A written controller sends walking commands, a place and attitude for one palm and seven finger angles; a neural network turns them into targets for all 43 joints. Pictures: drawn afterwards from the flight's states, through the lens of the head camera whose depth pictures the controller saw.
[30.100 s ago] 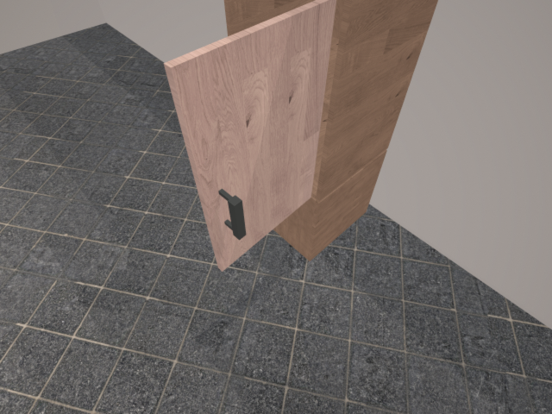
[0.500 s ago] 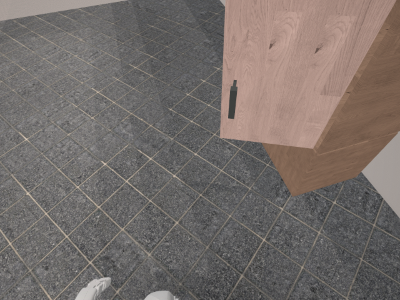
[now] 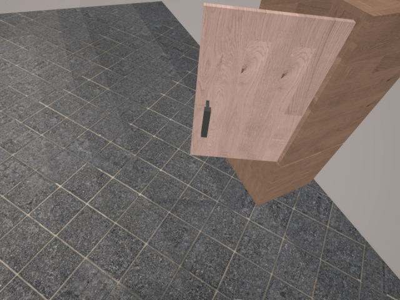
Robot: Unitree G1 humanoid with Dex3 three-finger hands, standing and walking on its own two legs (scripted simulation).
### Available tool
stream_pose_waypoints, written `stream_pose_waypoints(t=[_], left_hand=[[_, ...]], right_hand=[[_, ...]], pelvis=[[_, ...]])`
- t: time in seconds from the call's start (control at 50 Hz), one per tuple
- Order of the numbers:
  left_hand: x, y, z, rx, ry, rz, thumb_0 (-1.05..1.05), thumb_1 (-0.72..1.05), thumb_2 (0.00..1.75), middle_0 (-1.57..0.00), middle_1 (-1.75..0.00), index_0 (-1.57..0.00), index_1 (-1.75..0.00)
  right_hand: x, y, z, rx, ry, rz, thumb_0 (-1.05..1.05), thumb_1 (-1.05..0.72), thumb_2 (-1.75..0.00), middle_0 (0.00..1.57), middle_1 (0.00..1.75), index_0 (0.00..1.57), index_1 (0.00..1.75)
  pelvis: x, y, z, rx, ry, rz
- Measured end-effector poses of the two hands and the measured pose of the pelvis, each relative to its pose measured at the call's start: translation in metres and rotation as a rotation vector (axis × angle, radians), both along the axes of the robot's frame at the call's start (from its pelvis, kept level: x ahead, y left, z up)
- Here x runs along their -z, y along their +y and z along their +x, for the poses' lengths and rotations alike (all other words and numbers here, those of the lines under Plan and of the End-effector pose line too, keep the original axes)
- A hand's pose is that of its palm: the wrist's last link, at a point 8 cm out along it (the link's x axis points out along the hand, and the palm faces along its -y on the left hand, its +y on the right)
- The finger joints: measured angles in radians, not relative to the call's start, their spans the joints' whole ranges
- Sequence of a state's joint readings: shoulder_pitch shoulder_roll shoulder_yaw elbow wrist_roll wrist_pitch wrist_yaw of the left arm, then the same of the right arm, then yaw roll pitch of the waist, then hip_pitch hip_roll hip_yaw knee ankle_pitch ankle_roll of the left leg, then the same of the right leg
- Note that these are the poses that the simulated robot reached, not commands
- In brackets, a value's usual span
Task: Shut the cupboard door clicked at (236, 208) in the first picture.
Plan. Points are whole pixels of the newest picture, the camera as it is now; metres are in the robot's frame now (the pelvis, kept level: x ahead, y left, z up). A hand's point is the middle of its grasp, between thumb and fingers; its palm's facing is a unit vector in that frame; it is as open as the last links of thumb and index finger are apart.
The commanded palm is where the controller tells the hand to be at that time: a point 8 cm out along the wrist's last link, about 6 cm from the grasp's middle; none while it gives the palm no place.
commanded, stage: take the last steps up to it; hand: left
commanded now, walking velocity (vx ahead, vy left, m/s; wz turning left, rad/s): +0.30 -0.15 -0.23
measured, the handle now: (205, 118) +0.69 +0.01 -0.11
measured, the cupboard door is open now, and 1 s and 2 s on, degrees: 63 63 63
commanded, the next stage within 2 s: come to a stop and stand still in 0.60 s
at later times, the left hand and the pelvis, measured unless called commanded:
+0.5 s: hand (167, 291) +0.17 +0.07 -0.17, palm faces -0.03 -0.98 -0.21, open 7.2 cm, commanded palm none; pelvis +0.11 -0.11 +0.00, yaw -2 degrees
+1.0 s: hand (193, 243) +0.29 +0.02 -0.19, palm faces -0.01 -0.97 -0.23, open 7.3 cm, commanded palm none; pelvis +0.23 -0.17 -0.02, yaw -3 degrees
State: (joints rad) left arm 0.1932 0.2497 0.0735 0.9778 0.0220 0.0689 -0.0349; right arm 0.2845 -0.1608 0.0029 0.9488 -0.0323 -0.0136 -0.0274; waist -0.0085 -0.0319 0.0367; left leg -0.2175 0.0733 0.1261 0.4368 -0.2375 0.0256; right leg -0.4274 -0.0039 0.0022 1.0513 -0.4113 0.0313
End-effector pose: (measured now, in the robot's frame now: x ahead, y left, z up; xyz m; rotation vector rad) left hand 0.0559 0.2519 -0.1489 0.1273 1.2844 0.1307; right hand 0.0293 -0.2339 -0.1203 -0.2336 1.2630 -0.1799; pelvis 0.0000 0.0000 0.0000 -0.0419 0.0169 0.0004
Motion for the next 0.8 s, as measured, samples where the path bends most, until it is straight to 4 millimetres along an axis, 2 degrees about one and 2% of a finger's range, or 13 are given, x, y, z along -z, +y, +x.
stream_pose_waypoints(t=[0.1,0.22,0.28,0.32,0.38,0.44,0.48,0.6,0.66,0.72,0.8], left_hand=[[-0.007,-0.014,0.029,0.069,0.000,0.000,0.00,0.91,0.90,-0.20,-0.30,-0.20,-0.30],[-0.014,-0.055,0.089,0.159,-0.055,0.006,0.00,0.91,0.90,-0.20,-0.30,-0.20,-0.30],[-0.013,-0.081,0.120,0.185,-0.111,0.019,0.00,0.91,0.90,-0.20,-0.30,-0.20,-0.30],[-0.010,-0.096,0.133,0.176,-0.150,0.033,0.00,0.91,0.90,-0.20,-0.30,-0.20,-0.30],[-0.013,-0.115,0.132,0.140,-0.144,0.032,0.00,0.91,0.90,-0.20,-0.30,-0.20,-0.30],[-0.012,-0.128,0.119,0.099,-0.084,0.028,0.00,0.91,0.90,-0.20,-0.30,-0.20,-0.30],[-0.009,-0.129,0.112,0.071,-0.041,0.039,-0.01,0.93,0.90,-0.20,-0.30,-0.21,-0.30],[0.008,-0.137,0.093,0.026,0.114,0.017,-0.01,0.93,0.90,-0.20,-0.30,-0.21,-0.30],[0.023,-0.141,0.092,0.004,0.181,-0.007,0.00,0.92,0.90,-0.20,-0.30,-0.20,-0.30],[0.030,-0.147,0.106,0.015,0.215,-0.020,0.00,0.91,0.90,-0.20,-0.30,-0.20,-0.30],[0.021,-0.158,0.147,0.014,0.163,-0.022,0.00,0.91,0.90,-0.20,-0.30,-0.20,-0.30]], right_hand=[[0.000,-0.014,-0.035,0.095,0.067,0.008,0.00,-0.90,-0.90,0.20,0.30,0.21,0.30],[0.008,-0.047,-0.075,0.197,0.195,0.023,0.00,-0.90,-0.90,0.20,0.30,0.21,0.30],[0.020,-0.071,-0.084,0.227,0.255,0.037,0.00,-0.90,-0.90,0.20,0.30,0.21,0.30],[0.030,-0.087,-0.080,0.229,0.288,0.043,0.00,-0.91,-0.90,0.20,0.30,0.20,0.29],[0.030,-0.107,-0.047,0.210,0.278,0.036,0.00,-0.91,-0.90,0.20,0.30,0.20,0.29],[0.025,-0.122,0.008,0.173,0.184,0.032,0.01,-0.91,-0.90,0.20,0.30,0.20,0.29],[0.023,-0.128,0.049,0.143,0.112,0.033,0.01,-0.91,-0.90,0.20,0.30,0.20,0.29],[0.019,-0.127,0.168,0.054,-0.070,0.042,0.00,-0.91,-0.90,0.19,0.30,0.20,0.29],[0.021,-0.122,0.216,0.019,-0.145,0.034,0.00,-0.91,-0.90,0.20,0.30,0.20,0.29],[0.020,-0.121,0.239,0.013,-0.175,0.028,0.00,-0.91,-0.90,0.20,0.30,0.20,0.29],[0.018,-0.124,0.238,0.024,-0.104,0.031,0.00,-0.91,-0.90,0.20,0.30,0.20,0.29]], pelvis=[[-0.003,-0.011,0.011,0.036,0.002,0.003],[0.000,-0.041,0.031,0.064,0.004,0.019],[0.010,-0.065,0.047,0.067,0.002,0.035],[0.017,-0.078,0.056,0.063,-0.003,0.033],[0.012,-0.091,0.072,0.053,-0.011,0.029],[0.006,-0.101,0.090,0.046,-0.009,0.033],[0.005,-0.107,0.102,0.042,-0.005,0.030],[0.011,-0.118,0.144,0.046,-0.010,0.007],[0.021,-0.119,0.170,0.056,-0.024,0.001],[0.025,-0.122,0.187,0.078,-0.036,0.024],[0.014,-0.130,0.205,0.066,-0.037,0.030]])
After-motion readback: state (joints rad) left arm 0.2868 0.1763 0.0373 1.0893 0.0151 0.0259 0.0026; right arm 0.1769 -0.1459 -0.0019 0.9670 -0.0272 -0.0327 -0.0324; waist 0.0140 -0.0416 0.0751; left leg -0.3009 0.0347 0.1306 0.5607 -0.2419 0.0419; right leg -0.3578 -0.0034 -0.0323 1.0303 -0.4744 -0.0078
